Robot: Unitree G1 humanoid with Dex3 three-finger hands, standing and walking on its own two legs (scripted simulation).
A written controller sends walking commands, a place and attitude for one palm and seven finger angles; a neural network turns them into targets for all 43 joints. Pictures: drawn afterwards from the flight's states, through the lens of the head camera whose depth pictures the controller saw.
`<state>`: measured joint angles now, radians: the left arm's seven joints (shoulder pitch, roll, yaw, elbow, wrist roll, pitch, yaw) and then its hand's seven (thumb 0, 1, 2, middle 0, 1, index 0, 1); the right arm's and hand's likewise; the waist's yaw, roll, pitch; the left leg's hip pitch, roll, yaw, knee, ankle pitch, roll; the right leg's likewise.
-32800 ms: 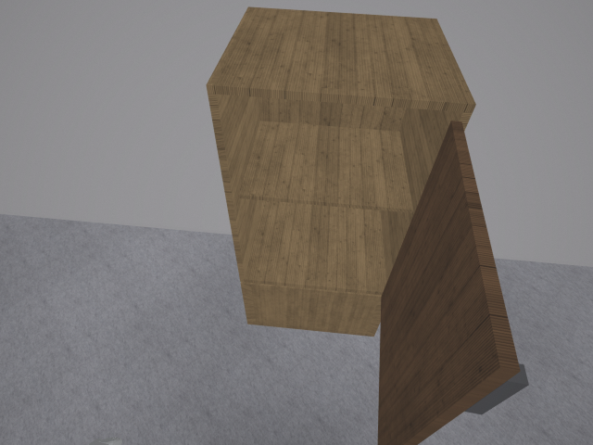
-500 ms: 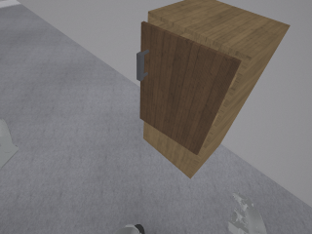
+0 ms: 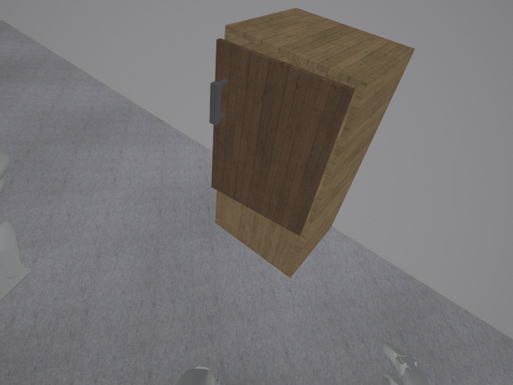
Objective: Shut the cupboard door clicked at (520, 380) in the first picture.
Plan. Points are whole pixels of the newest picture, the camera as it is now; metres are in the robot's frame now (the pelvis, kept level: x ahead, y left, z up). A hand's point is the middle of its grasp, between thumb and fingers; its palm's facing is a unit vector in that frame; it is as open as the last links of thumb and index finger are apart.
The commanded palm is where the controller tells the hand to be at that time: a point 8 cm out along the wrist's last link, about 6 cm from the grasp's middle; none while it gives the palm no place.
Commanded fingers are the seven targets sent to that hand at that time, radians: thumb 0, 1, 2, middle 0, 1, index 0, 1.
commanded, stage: stop stepping back and stand still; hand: left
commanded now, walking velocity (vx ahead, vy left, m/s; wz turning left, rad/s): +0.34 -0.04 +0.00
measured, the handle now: (219, 101) +0.91 +0.17 -0.02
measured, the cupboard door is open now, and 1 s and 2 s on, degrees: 6 6 6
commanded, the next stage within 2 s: let the arm hang, fingers relaxed in 1.96 s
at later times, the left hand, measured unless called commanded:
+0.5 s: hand out of the picture +0.11 +0.27 +0.21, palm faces +0.42 -0.75 -0.52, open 7.4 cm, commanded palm +0.07 +0.29 +0.19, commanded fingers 0.00 0.90 0.90 -0.20 -0.30 -0.20 -0.30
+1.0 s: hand (22, 270) +0.17 +0.27 +0.18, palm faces +0.35 -0.74 -0.57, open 7.4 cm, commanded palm +0.12 +0.30 +0.19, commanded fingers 0.00 0.90 0.90 -0.20 -0.30 -0.20 -0.30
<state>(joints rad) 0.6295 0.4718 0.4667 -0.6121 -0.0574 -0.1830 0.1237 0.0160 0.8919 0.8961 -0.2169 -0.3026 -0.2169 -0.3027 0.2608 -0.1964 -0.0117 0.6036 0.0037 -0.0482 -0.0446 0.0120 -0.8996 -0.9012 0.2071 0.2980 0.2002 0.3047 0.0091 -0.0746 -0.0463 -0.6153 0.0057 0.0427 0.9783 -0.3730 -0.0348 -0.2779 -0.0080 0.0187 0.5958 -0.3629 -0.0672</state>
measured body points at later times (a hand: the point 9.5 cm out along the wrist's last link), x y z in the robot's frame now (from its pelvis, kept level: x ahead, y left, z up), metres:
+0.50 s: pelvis -0.10 +0.01 +0.00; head -0.12 +0.02 +0.45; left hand +0.08 +0.31 +0.23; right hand +0.01 -0.24 -0.10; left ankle -0.01 +0.13 -0.66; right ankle -0.15 -0.05 -0.73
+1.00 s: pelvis -0.04 +0.01 +0.00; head -0.01 +0.00 +0.45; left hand +0.15 +0.30 +0.21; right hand +0.12 -0.21 -0.09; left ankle -0.01 +0.16 -0.72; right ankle -0.11 -0.06 -0.73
